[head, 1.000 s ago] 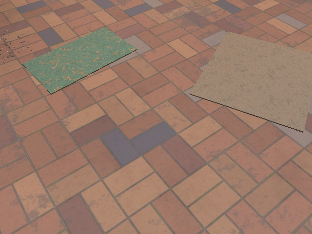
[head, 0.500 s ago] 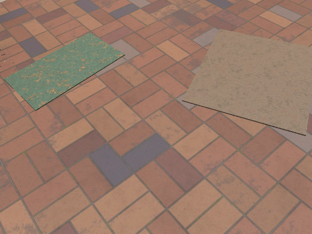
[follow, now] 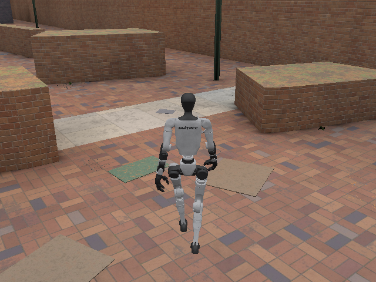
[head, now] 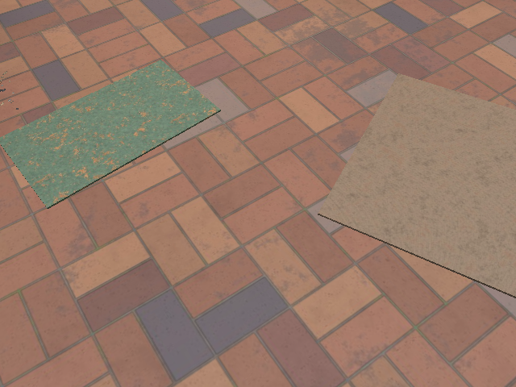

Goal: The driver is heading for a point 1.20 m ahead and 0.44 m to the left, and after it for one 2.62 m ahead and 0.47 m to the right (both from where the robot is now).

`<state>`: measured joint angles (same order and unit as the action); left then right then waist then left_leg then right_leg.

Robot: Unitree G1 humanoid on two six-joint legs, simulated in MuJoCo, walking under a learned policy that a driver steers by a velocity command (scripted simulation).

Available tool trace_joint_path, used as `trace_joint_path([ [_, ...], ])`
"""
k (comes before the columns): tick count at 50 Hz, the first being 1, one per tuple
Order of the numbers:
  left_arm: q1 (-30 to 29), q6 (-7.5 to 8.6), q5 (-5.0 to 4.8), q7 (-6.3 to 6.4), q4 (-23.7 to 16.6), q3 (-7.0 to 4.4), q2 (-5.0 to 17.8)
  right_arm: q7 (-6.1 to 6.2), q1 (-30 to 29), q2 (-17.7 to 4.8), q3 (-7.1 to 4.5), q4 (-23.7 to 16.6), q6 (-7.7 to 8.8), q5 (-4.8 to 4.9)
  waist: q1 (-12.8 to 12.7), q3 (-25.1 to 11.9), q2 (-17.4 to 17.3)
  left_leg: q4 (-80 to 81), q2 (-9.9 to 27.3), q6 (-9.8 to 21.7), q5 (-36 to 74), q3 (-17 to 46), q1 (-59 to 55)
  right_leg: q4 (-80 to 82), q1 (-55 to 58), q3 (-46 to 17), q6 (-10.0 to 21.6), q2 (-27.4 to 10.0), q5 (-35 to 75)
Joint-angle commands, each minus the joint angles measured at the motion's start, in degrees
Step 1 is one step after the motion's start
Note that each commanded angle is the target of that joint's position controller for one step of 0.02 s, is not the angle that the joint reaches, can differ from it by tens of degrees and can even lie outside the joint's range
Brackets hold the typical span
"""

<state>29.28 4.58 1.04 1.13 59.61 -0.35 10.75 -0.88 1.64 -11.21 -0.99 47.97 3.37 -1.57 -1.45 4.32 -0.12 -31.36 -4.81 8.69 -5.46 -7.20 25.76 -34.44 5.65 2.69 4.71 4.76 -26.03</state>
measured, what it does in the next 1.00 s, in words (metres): walks ahead, turning left: right foot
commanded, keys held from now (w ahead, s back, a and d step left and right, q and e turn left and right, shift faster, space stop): w+q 1.00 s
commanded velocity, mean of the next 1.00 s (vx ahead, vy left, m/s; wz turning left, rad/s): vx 0.50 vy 0.00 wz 0.51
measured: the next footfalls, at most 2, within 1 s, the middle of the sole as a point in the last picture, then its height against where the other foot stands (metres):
right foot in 0.54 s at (309, 370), level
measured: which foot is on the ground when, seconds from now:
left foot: down 0.00-0.54, up 0.56-1.00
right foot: down 0.00-0.00, up 0.02-0.52, down 0.54-1.00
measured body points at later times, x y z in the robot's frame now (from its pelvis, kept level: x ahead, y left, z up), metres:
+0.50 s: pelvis +0.27 -0.01 +0.02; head +0.31 +0.00 +0.47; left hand +0.47 +0.24 -0.06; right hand +0.25 -0.29 -0.11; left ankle +0.11 +0.04 -0.71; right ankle +0.45 -0.10 -0.69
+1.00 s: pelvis +0.50 +0.05 +0.02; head +0.54 +0.08 +0.47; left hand +0.33 +0.25 -0.11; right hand +0.81 +0.00 -0.07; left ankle +0.57 +0.22 -0.68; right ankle +0.45 -0.09 -0.71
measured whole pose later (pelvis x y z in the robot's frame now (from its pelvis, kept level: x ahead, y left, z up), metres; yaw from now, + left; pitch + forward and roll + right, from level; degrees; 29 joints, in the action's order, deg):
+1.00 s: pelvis +0.50 +0.05 +0.02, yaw +34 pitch +2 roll -2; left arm 24.9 4.9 1.2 0.4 52.1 -2.2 13.2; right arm -4.7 0.6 -13.9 -1.8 40.8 0.2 -2.2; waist -4.1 2.9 -1.7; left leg -40.0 2.8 5.1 -4.9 -3.8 35.2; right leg -14.1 3.6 14.4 0.0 0.0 -18.8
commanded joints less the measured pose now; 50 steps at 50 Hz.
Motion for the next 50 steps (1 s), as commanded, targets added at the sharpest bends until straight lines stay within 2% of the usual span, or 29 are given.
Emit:
trace_joint_path([
  [1,2.77,0.83,-0.06,-0.79,-5.47,-1.56,5.46,0.29,24.58,-13.93,-4.58,5.88,-0.84,0.68,6.65,-17.36,-11.03,13.49,24.62,16.79,-11.03,51.99,-42.7,-49.97,-40.04,-4.06,-0.7,0.85,-2.03],
  [2,-3.12,1.21,0.69,-0.86,-7.3,-1.84,8.09,-0.18,17.54,-11.49,-4.24,4.52,-0.68,1.7,4.79,-8.47,-4.17,17.64,22.66,14.76,-18.6,45.86,-34.83,-46.88,-44.47,-6.93,0.48,-3.84,4.68],
  [3,-7.77,1.72,0.64,-1.16,-8.63,-2.15,9.22,-0.4,14.24,-8.52,-3.65,3.87,-0.52,1.68,3.99,-2.97,-0.44,20.0,21.03,13.14,-16.33,40.16,-26.31,-43.49,-43.32,-6.18,0.36,-5.59,8.43],
  [4,-9.5,1.71,0.77,-1.22,-9.18,-2.21,8.58,-0.37,13.26,-6.83,-3.17,4.16,-0.12,1.17,1.75,-0.54,2.91,21.1,18.72,11.24,-10.15,36.17,-20.37,-39.77,-40.68,-6.44,-0.09,-7.25,9.68],
  [6,-9.18,0.04,1.51,-1.43,-9.94,-1.86,6.55,0.18,13.97,-6.54,-2.74,4.94,0.89,1.17,-1.04,-0.7,2.7,21.54,15.1,9.2,-0.51,29.65,-13.86,-33.95,-35.6,-6.46,-2.12,-9.0,9.38],
  [9,-12.72,-1.48,1.62,-1.6,-11.98,-1.6,5.58,0.46,17.23,-8.94,-3.19,5.7,1.6,1.42,-0.91,-0.61,0.5,22.56,12.25,8.47,3.76,24.81,-10.31,-26.76,-35.87,-4.29,-4.55,-9.67,12.13],
  [12,-22.5,-2.02,1.37,-1.69,-15.72,-1.72,6.43,0.5,21.54,-9.12,-3.17,6.15,1.26,1.59,2.14,1.2,-1.16,23.48,10.71,5.9,4.95,24.43,-11.72,-17.68,-40.82,-3.08,-6.48,-9.96,20.72],
  [15,-28.2,-2.23,1.18,-2.03,-17.85,-1.67,6.68,0.63,25.92,-9.31,-3.26,6.44,0.89,1.55,4.91,-0.39,-2.44,20.97,10.15,3.21,10.01,24.84,-18.04,-12.13,-43.77,-3.21,-7.04,-8.95,26.31],
  [21,-38.24,-1.58,0.62,-2.51,-22.53,-0.9,6.77,1.53,30.71,-10.06,-3.51,6.03,0.3,0.43,8.23,-0.56,-4.52,14.59,11.03,4.07,19.18,28.0,-28.33,-3.13,-46.07,-3.11,-6.67,-5.66,22.66],
  [23,-37.44,-0.92,0.23,-2.49,-23.25,-0.9,7.46,2.01,29.28,-10.89,-3.85,5.22,0.26,0.28,6.92,-0.91,-5.46,12.2,11.73,3.22,21.87,29.36,-28.25,1.34,-40.93,-3.83,-5.7,-4.77,21.19],
  [24,-34.41,-0.59,0.06,-2.3,-22.71,-1.13,8.19,2.15,27.01,-11.54,-4.06,4.5,0.27,0.34,4.95,-1.59,-5.93,10.48,11.51,2.06,23.98,29.31,-26.09,4.09,-34.84,-3.87,-4.89,-3.97,19.54],
  [25,-29.08,-0.23,-0.09,-1.85,-21.23,-1.67,9.44,2.0,24.82,-12.29,-4.27,3.79,0.47,0.45,2.42,-3.73,-5.95,6.5,10.47,0.71,28.72,29.05,-23.5,6.35,-26.04,-3.48,-3.85,-2.45,17.77],
  [26,-20.99,0.42,-0.05,-1.17,-18.96,-2.49,11.3,1.4,23.28,-12.63,-4.36,3.39,0.92,0.88,-1.49,-8.0,-3.67,-2.33,7.72,-0.7,30.18,27.09,-20.77,9.92,-14.57,-3.75,-2.3,-2.79,19.87],
  [27,-11.74,1.07,1.18,-0.09,-17.81,-3.59,15.08,0.76,22.66,-10.68,-3.91,1.88,1.54,1.74,-5.05,-15.45,0.32,-15.47,4.74,-1.9,18.74,24.42,-13.17,10.29,-0.25,-12.1,0.33,-12.14,12.98],
  [28,-7.59,0.59,2.72,0.65,-18.04,-4.57,19.3,0.9,26.43,-4.65,-2.71,-0.02,1.6,3.55,-3.76,-22.22,11.55,-31.15,-2.4,-3.66,-19.15,16.51,3.17,12.21,14.47,-32.8,4.21,-28.24,9.36],
  [29,-9.49,-0.29,1.87,0.19,-17.73,-5.04,18.69,1.38,29.73,-9.3,-3.41,-0.24,0.96,2.33,-0.9,-23.41,15.3,-39.23,-0.97,-3.23,-25.7,14.25,9.86,16.29,11.58,-47.44,8.57,-31.37,4.78],
  [30,-13.82,-0.52,1.35,-0.15,-18.74,-3.96,12.49,1.46,26.72,-10.59,-3.74,0.94,0.1,1.03,0.36,-14.24,6.55,-41.69,2.84,-3.35,-19.77,14.07,11.66,17.76,3.24,-39.74,7.59,-28.48,1.28],
  [31,-16.52,-0.35,0.95,-0.48,-18.77,-3.09,8.77,0.78,22.62,-9.62,-3.58,0.54,-0.15,0.53,0.31,-8.09,1.83,-39.74,4.47,-3.89,-15.39,13.27,10.84,19.43,-4.27,-30.19,6.26,-24.85,5.34],
  [32,-17.26,-0.14,1.17,-0.58,-18.39,-2.74,7.79,0.22,21.01,-8.56,-3.58,0.09,-0.52,0.35,1.19,-5.7,2.55,-37.8,5.9,-4.36,-13.52,12.72,9.47,21.1,-8.53,-23.83,4.67,-22.22,10.64],
  [33,-16.16,0.26,0.96,-0.46,-17.38,-2.63,7.68,-0.38,20.32,-8.24,-3.63,-0.41,-1.17,-0.39,1.81,-4.4,4.74,-36.44,6.92,-4.82,-12.99,12.31,8.52,22.05,-11.14,-19.28,4.06,-20.59,15.87],
  [34,-15.2,0.75,0.65,-0.62,-16.47,-2.67,7.68,-0.85,20.19,-7.62,-3.49,-0.53,-1.86,-0.62,2.27,-4.06,5.39,-36.38,7.11,-5.02,-12.41,11.66,7.86,22.66,-12.34,-15.78,3.68,-19.49,20.59],
  [36,-12.94,1.89,-0.02,-1.02,-15.22,-2.87,7.92,-1.51,17.99,-6.85,-3.33,-2.02,-2.65,-0.55,2.66,-4.55,5.53,-36.12,7.43,-5.14,-10.65,11.15,9.59,23.38,-11.86,-11.78,4.07,-19.69,28.21],
  [38,-11.57,2.26,-0.24,-1.19,-14.4,-3.07,8.19,-2.14,14.1,-6.4,-3.07,-3.77,-3.01,-0.66,2.48,-3.83,5.32,-35.16,8.18,-5.43,-7.27,10.74,13.15,24.62,-11.13,-8.0,4.4,-19.83,30.95],
  [42,-8.98,1.97,0.09,-1.26,-12.77,-3.1,8.31,-3.04,5.75,-5.73,-2.3,-7.23,-2.82,-0.36,1.37,-1.57,4.84,-25.63,8.4,-6.06,1.19,8.51,15.52,25.68,-10.85,-0.51,3.81,-18.2,34.04],
  [45,-7.34,1.8,0.07,-1.04,-11.88,-3.39,9.72,-3.77,-0.45,-4.89,-1.41,-9.44,-2.45,-0.32,-0.07,-0.26,4.86,-14.87,8.32,-5.26,5.64,5.33,11.92,25.74,-10.38,3.56,2.87,-18.12,34.39],
  [48,-4.52,1.16,0.13,-0.52,-10.49,-3.77,11.17,-4.05,-4.81,-5.4,-1.2,-11.4,-2.46,-0.6,-1.27,0.97,4.66,-8.52,7.8,-3.68,1.9,2.6,10.49,24.4,-5.58,5.57,2.41,-19.91,36.78],
  [50,-3.27,0.3,0.25,-0.13,-9.57,-3.94,12.07,-3.77,-5.42,-5.91,-1.35,-12.05,-2.49,-0.94,-1.1,0.58,4.87,-5.39,5.87,-1.94,-3.44,0.55,7.85,20.19,-2.19,7.64,1.84,-20.55,46.18],
])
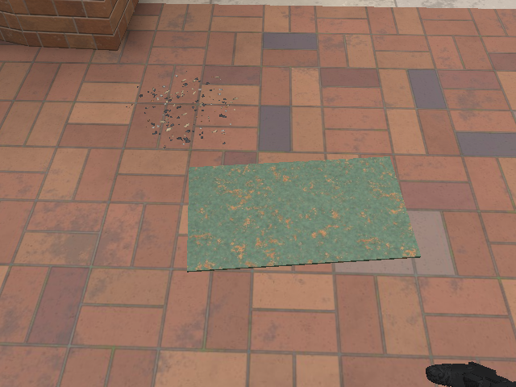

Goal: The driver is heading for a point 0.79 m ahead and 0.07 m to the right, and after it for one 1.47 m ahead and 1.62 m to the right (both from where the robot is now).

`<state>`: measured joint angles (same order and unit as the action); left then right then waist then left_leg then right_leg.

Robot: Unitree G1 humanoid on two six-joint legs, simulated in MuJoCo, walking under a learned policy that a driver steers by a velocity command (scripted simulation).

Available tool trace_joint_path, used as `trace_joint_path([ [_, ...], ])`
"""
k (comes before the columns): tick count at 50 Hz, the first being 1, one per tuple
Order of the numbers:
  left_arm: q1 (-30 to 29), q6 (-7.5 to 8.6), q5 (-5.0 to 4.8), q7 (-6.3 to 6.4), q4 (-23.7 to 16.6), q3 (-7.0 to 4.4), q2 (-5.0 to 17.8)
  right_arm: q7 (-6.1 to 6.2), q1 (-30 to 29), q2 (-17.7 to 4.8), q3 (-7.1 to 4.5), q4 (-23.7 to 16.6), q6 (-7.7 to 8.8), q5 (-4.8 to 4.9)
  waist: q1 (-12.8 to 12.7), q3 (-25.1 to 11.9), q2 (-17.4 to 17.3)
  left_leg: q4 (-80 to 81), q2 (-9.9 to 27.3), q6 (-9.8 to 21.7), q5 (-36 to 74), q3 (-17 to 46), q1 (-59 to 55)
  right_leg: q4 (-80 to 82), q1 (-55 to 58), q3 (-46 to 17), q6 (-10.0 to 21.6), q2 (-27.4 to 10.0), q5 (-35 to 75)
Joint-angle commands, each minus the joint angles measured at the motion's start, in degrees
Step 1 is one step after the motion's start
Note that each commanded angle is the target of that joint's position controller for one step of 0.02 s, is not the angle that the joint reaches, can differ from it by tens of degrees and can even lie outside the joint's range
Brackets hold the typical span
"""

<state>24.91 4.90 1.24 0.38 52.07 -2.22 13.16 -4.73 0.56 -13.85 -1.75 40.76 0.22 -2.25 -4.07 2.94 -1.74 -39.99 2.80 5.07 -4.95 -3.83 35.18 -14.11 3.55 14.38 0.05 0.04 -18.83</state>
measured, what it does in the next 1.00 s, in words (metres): walks ahead: left foot, then right foot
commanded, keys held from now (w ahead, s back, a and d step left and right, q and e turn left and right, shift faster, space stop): w+q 0.16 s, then w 0.16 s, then w+e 0.68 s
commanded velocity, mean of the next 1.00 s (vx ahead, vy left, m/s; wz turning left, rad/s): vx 0.50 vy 0.00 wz -0.04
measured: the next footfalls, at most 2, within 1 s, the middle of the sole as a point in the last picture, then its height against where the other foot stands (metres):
left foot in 0.08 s outside the picture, level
right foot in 0.66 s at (290, 355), level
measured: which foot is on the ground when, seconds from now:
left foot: up 0.00-0.06, down 0.08-0.68, up 0.70-1.00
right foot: down 0.00-0.10, up 0.12-0.64, down 0.66-1.00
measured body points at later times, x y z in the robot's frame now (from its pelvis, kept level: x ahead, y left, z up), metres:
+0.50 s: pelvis +0.27 +0.05 +0.00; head +0.29 +0.07 +0.45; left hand +0.38 +0.31 -0.12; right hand +0.30 -0.22 -0.12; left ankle +0.16 +0.08 -0.74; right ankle +0.45 -0.06 -0.68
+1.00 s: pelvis +0.55 +0.04 +0.01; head +0.59 +0.03 +0.46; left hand +0.58 +0.32 -0.12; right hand +0.71 -0.21 -0.10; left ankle +0.73 +0.21 -0.68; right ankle +0.49 -0.01 -0.74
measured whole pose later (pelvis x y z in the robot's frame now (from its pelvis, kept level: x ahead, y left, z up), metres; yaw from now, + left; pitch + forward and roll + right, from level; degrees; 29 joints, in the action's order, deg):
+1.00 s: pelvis +0.55 +0.04 +0.01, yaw -7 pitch +2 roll +0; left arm 23.2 2.4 -0.2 -0.7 49.3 -3.7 15.3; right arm -1.1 5.5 -14.8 -0.3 41.8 2.2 -2.5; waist -3.3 2.3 -1.7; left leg -44.3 5.6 -2.8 -3.8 3.6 38.2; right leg -17.5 -4.9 -6.7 7.0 8.6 -13.1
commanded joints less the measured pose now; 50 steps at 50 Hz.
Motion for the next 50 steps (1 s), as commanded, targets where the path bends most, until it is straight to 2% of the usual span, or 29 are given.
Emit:
trace_joint_path([
  [1,1.44,-0.48,0.08,0.81,-1.64,-2.24,10.55,0.36,-3.19,-3.66,-0.81,-4.67,0.64,-0.44,2.2,0.7,7.14,4.3,-3.66,2.75,-7.23,-4.08,-4.73,-4.29,1.04,-2.74,6.13,-15.97,48.13],
  [2,1.72,-1.01,0.13,0.97,-1.35,-2.42,11.51,0.66,0.09,-4.38,-1.23,-3.87,0.76,-0.57,3.66,-1.67,7.65,5.41,-5.87,4.0,-9.85,-4.85,-9.27,-10.84,1.84,-1.67,5.9,-16.0,55.85],
  [3,1.59,-1.56,-0.02,1.04,-1.43,-2.5,12.14,1.09,6.66,-5.55,-1.97,-1.97,1.18,-0.75,6.36,-5.62,7.19,7.96,-8.29,5.56,-10.48,-4.96,-17.36,-20.78,0.2,-0.62,5.53,-15.68,58.1],
  [4,0.88,-1.82,-0.01,1.0,-2.37,-2.36,12.01,1.92,16.93,-8.09,-3.32,1.38,1.59,-1.29,10.83,-11.43,4.23,11.04,-7.51,7.84,-9.9,-1.07,-31.87,-35.0,-8.17,0.23,3.91,-14.45,49.08],
  [5,2.48,-1.52,-0.77,0.09,-6.16,-1.04,6.56,2.97,21.49,-14.4,-5.1,1.57,1.5,-1.49,10.4,-18.95,-7.27,12.86,9.59,13.67,-18.74,23.52,-51.41,-55.15,-30.34,0.36,0.88,-9.41,13.43],
  [6,-2.08,-0.96,-0.18,-0.44,-9.5,-1.69,8.46,3.51,21.89,-17.11,-5.72,-0.04,0.84,0.66,10.49,-22.24,-8.98,22.35,18.56,18.62,-13.79,48.61,-55.61,-67.32,-44.06,-9.06,-1.1,0.06,-13.39],
  [7,-9.15,-0.61,0.08,-0.65,-11.17,-1.95,9.77,4.13,21.94,-15.78,-5.54,1.32,0.37,1.23,11.44,-14.37,-2.41,23.04,15.82,17.03,-6.81,38.81,-51.69,-67.05,-49.91,-14.85,-0.56,-3.35,-7.22],
  [8,-9.26,0.01,-0.52,-0.73,-11.19,-1.29,8.35,4.53,19.1,-12.94,-4.88,1.99,0.62,1.69,8.69,-7.81,-0.68,23.46,14.0,15.22,0.34,31.24,-43.27,-62.09,-48.27,-14.75,-0.23,-5.67,-1.97],
  [9,-7.4,-0.09,-0.34,-0.67,-9.78,-1.2,7.76,4.63,16.13,-10.15,-4.09,1.87,1.09,1.66,5.54,-4.6,1.86,24.41,10.72,12.43,6.85,25.41,-36.02,-56.46,-43.65,-14.81,-0.15,-7.41,-0.3],
  [10,-5.58,-1.08,0.67,-0.7,-9.16,-1.13,7.37,4.69,13.92,-8.55,-3.49,1.65,1.63,1.89,3.13,-3.59,1.57,25.29,8.14,11.09,10.67,21.74,-30.81,-53.53,-39.26,-15.01,-0.57,-8.1,-0.23],
  [12,-3.12,-3.03,1.69,-1.28,-8.0,-1.04,6.48,4.31,13.54,-6.97,-2.77,1.74,2.98,2.03,1.61,-4.79,0.51,26.88,5.83,10.65,15.4,18.02,-26.97,-51.26,-34.73,-14.14,-1.15,-7.83,0.9],
  [14,-5.15,-3.71,1.43,-1.79,-8.44,-1.0,5.68,4.05,16.15,-7.64,-2.88,3.38,3.73,2.16,1.84,-3.63,0.26,29.04,4.64,10.02,15.36,15.97,-25.78,-47.65,-35.88,-13.51,-1.51,-7.71,5.01],
  [16,-10.0,-3.86,1.26,-1.96,-9.7,-0.99,5.51,4.03,19.18,-7.92,-2.85,4.81,3.97,2.16,3.41,-1.32,-0.1,30.81,4.3,8.78,14.49,15.52,-26.95,-43.03,-39.6,-13.26,-1.73,-7.95,10.01],
  [20,-16.47,-3.68,0.47,-2.21,-10.93,-0.94,5.65,4.14,22.94,-7.69,-2.41,6.62,4.42,2.02,5.92,-0.12,-1.05,31.64,4.69,5.63,17.0,12.46,-33.48,-34.96,-44.06,-13.0,-0.64,-7.3,17.54],
  [26,-24.69,-3.05,0.08,-3.02,-13.37,-0.11,4.63,5.33,27.17,-6.86,-1.48,9.81,4.89,0.71,8.36,3.47,-0.57,31.84,7.47,4.25,23.29,7.09,-41.46,-25.16,-45.18,-12.01,2.94,-3.15,18.13],
  [28,-24.7,-2.78,0.17,-3.15,-13.73,-0.01,4.57,5.95,26.43,-7.22,-1.27,10.49,4.9,0.44,7.43,3.38,-0.82,29.45,8.23,3.3,31.5,4.9,-43.32,-21.73,-41.89,-10.5,4.69,-1.14,15.11],
  [29,-23.09,-2.73,0.19,-2.95,-13.3,-0.09,4.73,6.23,25.36,-7.68,-1.2,10.56,4.99,0.36,6.34,2.21,-1.41,26.45,8.18,2.52,41.02,3.49,-43.49,-20.54,-37.86,-8.9,5.81,0.64,12.85],
  [31,-15.24,-2.54,0.29,-2.23,-10.93,-0.79,6.19,6.79,24.53,-9.24,-1.38,10.98,4.83,0.01,2.86,-2.84,-3.14,14.28,8.29,1.25,58.88,1.76,-44.84,-19.59,-28.44,-6.68,8.1,4.59,7.58],
  [32,-7.3,-2.1,0.49,-1.93,-8.47,-1.48,7.45,6.86,23.71,-10.26,-1.63,10.81,4.46,0.03,-0.65,-6.88,-3.16,3.52,7.76,0.84,58.21,0.82,-42.73,-16.23,-19.76,-7.22,9.55,5.8,8.02],
  [33,1.68,-1.71,1.41,-1.46,-6.17,-2.54,9.93,6.86,21.58,-10.67,-1.54,9.5,4.6,0.57,-5.41,-11.45,-1.28,-10.92,6.38,0.21,44.59,-0.7,-32.1,-13.57,-5.51,-14.4,12.6,0.85,9.03],
  [34,5.46,-1.98,2.02,-0.83,-6.15,-4.81,17.76,6.05,24.55,-5.83,-0.51,6.4,5.18,2.03,-3.37,-17.61,11.8,-36.02,-3.87,-2.96,4.4,-3.1,-9.66,-13.15,12.28,-42.01,21.92,-16.37,11.24],
  [35,2.29,-2.51,-0.85,-1.47,-5.82,-4.52,15.76,5.48,23.1,-7.98,-1.07,5.81,5.67,0.59,-1.4,-19.45,9.7,-43.88,-8.48,-2.5,-22.65,6.11,1.27,-5.27,14.21,-58.96,25.43,-19.93,15.35],
  [36,-2.32,-2.8,-1.65,-1.57,-6.33,-4.29,14.32,4.99,19.06,-7.86,-0.85,4.34,6.12,0.31,0.36,-10.46,5.88,-42.18,-3.79,-2.09,-17.53,9.41,5.32,-3.76,6.44,-49.94,23.5,-18.11,10.89],
  [37,-5.36,-2.99,-1.31,-1.64,-6.96,-3.54,10.96,4.65,16.9,-8.12,-0.68,3.59,6.61,0.6,1.46,-5.19,1.78,-37.97,-1.43,-2.32,-13.86,8.35,4.47,-1.53,-1.59,-44.06,21.4,-16.31,12.35],
  [38,-6.98,-2.93,-1.06,-1.52,-7.02,-3.01,9.14,4.55,16.22,-7.55,-0.7,3.48,6.24,0.46,3.38,-1.6,-0.34,-33.51,0.19,-2.8,-13.15,7.94,2.19,-0.1,-8.09,-39.64,19.13,-13.48,15.9],
  [39,-7.74,-2.73,-1.16,-1.28,-6.77,-2.6,8.07,4.53,16.75,-6.99,-0.49,3.12,5.13,-0.26,5.11,-0.39,0.05,-30.13,1.16,-3.88,-13.15,7.64,-0.71,1.05,-12.91,-36.06,17.7,-10.91,19.42],
  [42,-6.28,-1.43,-1.27,-1.34,-6.26,-3.01,9.97,4.17,16.58,-4.99,0.11,2.17,2.67,-0.87,6.06,-1.6,2.6,-23.36,1.52,-6.23,-10.99,5.29,-3.3,2.41,-17.31,-30.66,17.05,-7.15,25.89],
  [47,-1.38,-1.68,-1.64,-1.04,-5.48,-3.52,10.93,3.72,4.28,-4.5,0.59,-2.32,2.48,-0.35,2.0,-0.63,4.81,-6.84,1.01,-8.35,1.78,3.74,0.17,1.99,-14.78,-29.45,13.22,-3.79,26.78],
  [50,1.97,-2.05,-1.27,-0.62,-5.19,-3.76,11.32,3.46,-1.12,-4.58,0.92,-4.11,2.79,0.13,-0.6,-1.46,5.42,-0.56,-0.43,-8.24,4.58,3.96,1.11,-0.66,-9.42,-31.44,12.25,-4.24,29.61],
])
